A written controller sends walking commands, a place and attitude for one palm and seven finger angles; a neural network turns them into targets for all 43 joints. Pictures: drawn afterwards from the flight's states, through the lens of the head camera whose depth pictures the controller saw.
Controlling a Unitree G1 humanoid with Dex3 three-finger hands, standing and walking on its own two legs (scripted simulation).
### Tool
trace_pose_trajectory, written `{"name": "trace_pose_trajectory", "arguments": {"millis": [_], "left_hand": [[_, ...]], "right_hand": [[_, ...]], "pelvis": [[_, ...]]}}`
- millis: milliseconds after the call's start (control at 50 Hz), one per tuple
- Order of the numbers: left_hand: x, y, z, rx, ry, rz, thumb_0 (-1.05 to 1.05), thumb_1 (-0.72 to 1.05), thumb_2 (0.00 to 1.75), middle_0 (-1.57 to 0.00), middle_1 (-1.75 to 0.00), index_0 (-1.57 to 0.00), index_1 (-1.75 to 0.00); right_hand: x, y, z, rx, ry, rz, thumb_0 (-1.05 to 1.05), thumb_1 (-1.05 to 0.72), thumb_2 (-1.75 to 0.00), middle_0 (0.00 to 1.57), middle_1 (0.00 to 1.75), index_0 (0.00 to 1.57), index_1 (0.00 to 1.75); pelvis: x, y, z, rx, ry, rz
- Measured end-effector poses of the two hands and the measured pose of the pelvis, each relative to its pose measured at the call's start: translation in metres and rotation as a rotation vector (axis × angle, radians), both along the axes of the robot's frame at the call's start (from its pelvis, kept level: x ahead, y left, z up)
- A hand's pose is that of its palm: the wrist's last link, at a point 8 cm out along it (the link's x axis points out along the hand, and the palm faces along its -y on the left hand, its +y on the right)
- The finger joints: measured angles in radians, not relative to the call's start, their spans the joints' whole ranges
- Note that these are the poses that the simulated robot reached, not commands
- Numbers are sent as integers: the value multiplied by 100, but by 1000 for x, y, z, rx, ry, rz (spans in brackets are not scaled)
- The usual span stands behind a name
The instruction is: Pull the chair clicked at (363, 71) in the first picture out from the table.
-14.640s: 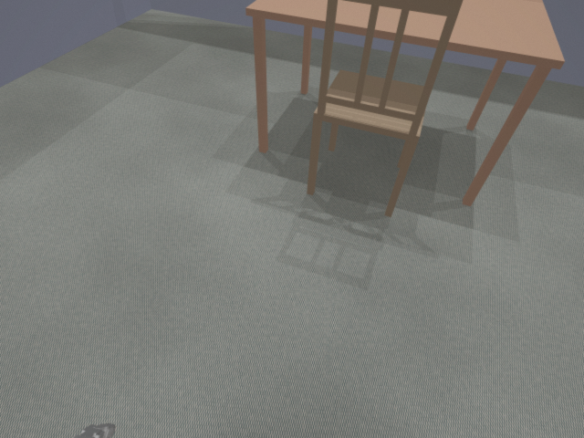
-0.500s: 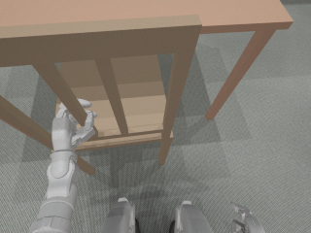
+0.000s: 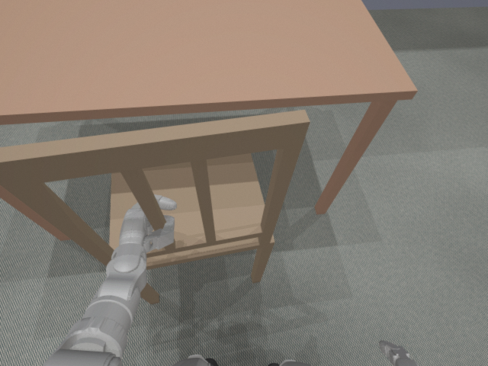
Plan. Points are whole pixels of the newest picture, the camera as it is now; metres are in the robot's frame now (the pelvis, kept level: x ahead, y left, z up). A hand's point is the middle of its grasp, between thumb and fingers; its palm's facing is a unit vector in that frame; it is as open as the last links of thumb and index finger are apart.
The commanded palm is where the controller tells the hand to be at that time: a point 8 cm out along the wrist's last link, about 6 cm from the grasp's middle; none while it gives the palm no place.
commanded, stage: step backward, pulling the chair out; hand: left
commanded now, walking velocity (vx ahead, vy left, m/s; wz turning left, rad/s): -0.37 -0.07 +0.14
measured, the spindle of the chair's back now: (154, 215) +0.38 +0.16 -0.05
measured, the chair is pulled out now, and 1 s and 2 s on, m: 0.06 0.17 0.24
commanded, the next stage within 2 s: none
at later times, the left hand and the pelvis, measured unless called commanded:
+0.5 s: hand (177, 281) +0.26 +0.11 -0.07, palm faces +0.04 -0.99 -0.15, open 5.4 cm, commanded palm +0.25 +0.16 -0.06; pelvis -0.07 -0.01 +0.00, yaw +1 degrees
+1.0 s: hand (174, 293) +0.24 +0.12 -0.07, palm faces +0.00 -0.98 -0.18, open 5.5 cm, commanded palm +0.22 +0.17 -0.06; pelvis -0.09 -0.01 +0.00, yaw +3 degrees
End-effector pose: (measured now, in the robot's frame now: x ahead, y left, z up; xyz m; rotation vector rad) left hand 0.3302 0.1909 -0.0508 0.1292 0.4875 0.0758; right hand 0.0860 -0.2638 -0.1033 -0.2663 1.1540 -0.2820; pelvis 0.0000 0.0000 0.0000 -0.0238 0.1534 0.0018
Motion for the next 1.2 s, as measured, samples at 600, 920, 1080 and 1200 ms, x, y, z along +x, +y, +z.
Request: {"name": "trace_pose_trajectory", "arguments": {"millis": [600,920,1080,1200], "left_hand": [[-100,-25,2,19,20,-12,6,67,76,-28,-111,-50,-145],[-108,-25,3,40,15,1,5,65,78,-29,-114,-50,-145],[-111,-21,2,39,8,-53,4,66,75,-26,-117,-50,-145],[-120,-23,2,49,1,-30,5,64,77,-27,-117,-50,-145]], "right_hand": [[-62,-6,-10,31,-95,39,1,-90,-90,20,30,20,30],[-80,-11,-17,25,-72,72,1,-90,-90,20,30,20,30],[-81,3,-11,28,-64,91,1,-90,-90,20,30,20,30],[-81,11,-17,89,-102,74,1,-90,-90,20,30,20,30]], "pelvis": [[-75,-13,1,15,-108,11],[-87,-14,-3,15,-106,51],[-101,-9,0,39,-107,38],[-111,-20,-3,27,-111,34]]}}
